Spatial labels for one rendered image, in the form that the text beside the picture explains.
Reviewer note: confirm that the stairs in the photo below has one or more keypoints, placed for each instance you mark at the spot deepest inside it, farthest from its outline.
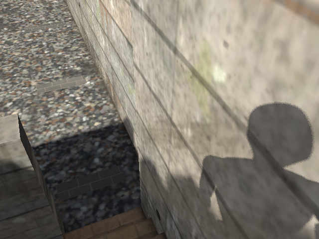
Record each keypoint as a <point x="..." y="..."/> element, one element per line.
<point x="131" y="224"/>

